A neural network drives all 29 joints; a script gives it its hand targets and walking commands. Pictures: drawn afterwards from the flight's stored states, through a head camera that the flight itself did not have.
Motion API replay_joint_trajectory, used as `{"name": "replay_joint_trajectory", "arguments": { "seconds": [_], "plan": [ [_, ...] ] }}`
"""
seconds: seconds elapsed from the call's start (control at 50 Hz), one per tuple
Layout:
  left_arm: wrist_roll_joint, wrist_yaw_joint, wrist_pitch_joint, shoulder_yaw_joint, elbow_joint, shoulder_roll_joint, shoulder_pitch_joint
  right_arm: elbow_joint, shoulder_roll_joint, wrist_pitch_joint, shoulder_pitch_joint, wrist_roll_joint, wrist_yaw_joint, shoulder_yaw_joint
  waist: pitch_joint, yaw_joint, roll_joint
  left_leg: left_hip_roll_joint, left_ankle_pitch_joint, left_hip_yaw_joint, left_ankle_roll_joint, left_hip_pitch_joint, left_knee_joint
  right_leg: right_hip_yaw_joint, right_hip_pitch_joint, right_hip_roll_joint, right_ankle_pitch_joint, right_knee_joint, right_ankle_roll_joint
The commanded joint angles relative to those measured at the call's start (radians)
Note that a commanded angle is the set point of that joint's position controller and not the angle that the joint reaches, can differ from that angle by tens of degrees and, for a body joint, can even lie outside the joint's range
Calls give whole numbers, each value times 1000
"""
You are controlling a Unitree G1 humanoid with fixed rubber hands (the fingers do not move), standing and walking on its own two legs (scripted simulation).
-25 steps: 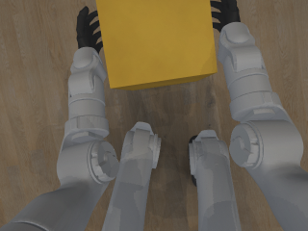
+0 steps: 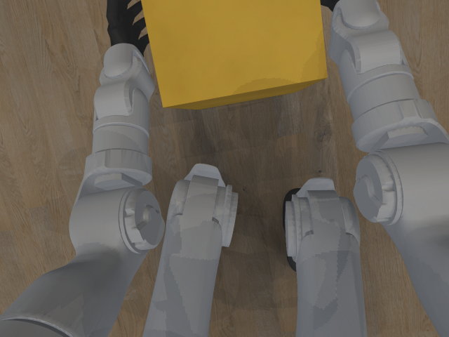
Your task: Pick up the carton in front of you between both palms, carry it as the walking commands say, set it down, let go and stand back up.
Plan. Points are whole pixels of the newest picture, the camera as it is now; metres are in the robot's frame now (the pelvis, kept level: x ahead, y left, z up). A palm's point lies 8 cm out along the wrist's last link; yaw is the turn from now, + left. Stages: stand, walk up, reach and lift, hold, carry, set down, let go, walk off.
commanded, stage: set down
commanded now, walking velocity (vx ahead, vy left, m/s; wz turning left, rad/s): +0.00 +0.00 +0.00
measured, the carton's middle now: (234, 36) +0.52 +0.07 -0.23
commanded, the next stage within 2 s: none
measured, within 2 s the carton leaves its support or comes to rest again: rests again in 0.36 s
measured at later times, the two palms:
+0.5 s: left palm (138, 57) +0.47 +0.21 -0.18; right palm (343, 11) +0.55 -0.09 -0.18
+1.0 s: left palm (134, 61) +0.47 +0.22 -0.19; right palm (352, 17) +0.55 -0.11 -0.20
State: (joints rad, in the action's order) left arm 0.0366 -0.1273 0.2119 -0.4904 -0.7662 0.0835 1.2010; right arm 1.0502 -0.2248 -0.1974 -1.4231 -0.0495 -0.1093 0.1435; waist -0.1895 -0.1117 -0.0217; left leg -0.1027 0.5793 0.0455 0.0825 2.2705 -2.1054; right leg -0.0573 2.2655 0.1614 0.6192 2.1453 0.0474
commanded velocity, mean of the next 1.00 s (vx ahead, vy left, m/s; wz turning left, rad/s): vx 0.00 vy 0.00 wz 0.00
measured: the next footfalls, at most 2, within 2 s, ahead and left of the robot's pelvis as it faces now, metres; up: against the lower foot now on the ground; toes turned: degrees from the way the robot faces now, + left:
none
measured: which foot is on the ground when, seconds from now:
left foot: down 0.00-1.00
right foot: down 0.00-1.00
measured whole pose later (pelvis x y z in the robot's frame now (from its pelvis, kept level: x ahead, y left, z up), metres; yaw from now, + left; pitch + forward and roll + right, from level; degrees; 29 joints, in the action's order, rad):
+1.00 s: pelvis -0.01 -0.01 -0.02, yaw +1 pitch +36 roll +4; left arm 0.04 -0.06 0.06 -0.48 -1.09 0.19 1.35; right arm 1.21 -0.35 -0.09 -1.51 0.00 -0.06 0.08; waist -0.38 -0.12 0.00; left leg -0.06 0.56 0.01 0.08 2.23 -2.16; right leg -0.03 2.24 0.10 0.60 2.22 0.00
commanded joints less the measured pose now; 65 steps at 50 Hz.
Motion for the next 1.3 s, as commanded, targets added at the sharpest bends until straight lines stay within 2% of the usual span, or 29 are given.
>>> {"name": "replay_joint_trajectory", "arguments": {
  "seconds": [0.0, 0.16, 0.38, 0.66, 0.78, 0.82, 0.84, 0.86, 0.9, 0.92, 0.98, 1.04, 1.1, 1.2, 1.28],
  "plan": [
    [-77, 291, -20, 460, 58, -802, 653, -77, 928, 36, -436, 68, 224, -259, 1085, -60, -81, -20, -460, -137, -16, -577, 123, 96, -459, 12, -366, -160, -46],
    [-61, 283, -45, 421, 46, -729, 690, -61, 868, 58, -485, 87, 222, -248, 998, -76, -81, -13, -415, -133, -27, -521, 105, 77, -423, 10, -333, -148, -52],
    [-46, 285, -65, 374, -7, -661, 692, -1, 787, 76, -495, 88, 221, -222, 879, -71, -75, -6, -386, -124, -37, -470, 77, 56, -404, 3, -317, -128, -61],
    [39, 296, -52, 231, -123, -546, 610, 112, 642, 58, -415, -1, 242, -115, 668, -35, -71, -5, -267, -103, -53, -354, 74, 36, -316, -12, -226, -132, -73],
    [63, 285, -59, 176, -152, -485, 564, 111, 563, 61, -416, -18, 236, -98, 659, -42, -74, 3, -262, -107, -48, -354, 70, 28, -344, -23, -232, -129, -64],
    [70, 267, -71, 145, -165, -425, 533, 100, 489, 71, -419, -17, 222, -97, 669, -51, -75, 10, -268, -114, -41, -373, 69, 27, -365, -31, -239, -128, -55],
    [71, 247, -81, 109, -178, -345, 499, 92, 394, 79, -407, -21, 204, -82, 674, -51, -71, 16, -272, -119, -33, -388, 68, 26, -381, -38, -242, -130, -49],
    [74, 217, -97, 68, -196, -225, 451, 92, 272, 88, -381, -21, 177, -64, 687, -54, -68, 24, -278, -125, -25, -406, 68, 27, -398, -46, -247, -133, -43],
    [73, 118, -141, -20, -235, 145, 315, 85, -112, 111, -304, -8, 86, -25, 723, -63, -60, 47, -287, -129, -8, -439, 69, 22, -435, -71, -254, -138, -27],
    [45, 79, -164, -9, -244, 253, 297, 74, -221, 120, -313, 17, 51, -35, 750, -70, -57, 60, -297, -128, -4, -449, 68, 17, -454, -82, -258, -136, -23],
    [-64, 35, -206, 46, -272, 319, 323, 65, -269, 132, -368, 114, 27, -101, 811, -80, -81, 78, -343, -119, -17, -446, 65, 3, -480, -102, -285, -122, -23],
    [-152, 36, -227, 126, -271, 322, 355, 26, -258, 148, -410, 202, 35, -181, 890, -89, -108, 91, -407, -108, -34, -460, 56, 0, -510, -114, -338, -106, -23],
    [-215, 37, -230, 190, -244, 320, 358, -10, -256, 151, -415, 256, 42, -226, 989, -93, -114, 96, -456, -102, -40, -526, 58, 12, -560, -119, -358, -92, -27],
    [-272, 7, -208, 216, -140, 352, 310, -61, -313, 129, -370, 258, 34, -217, 1201, -92, -120, 86, -493, -108, -39, -672, 85, 49, -664, -117, -352, -88, -33],
    [-285, -22, -167, 231, -13, 336, 255, -151, -331, 94, -339, 222, 21, -163, 1375, -71, -118, 62, -494, -121, -36, -807, 142, 90, -723, -99, -324, -136, -41]
  ]
}}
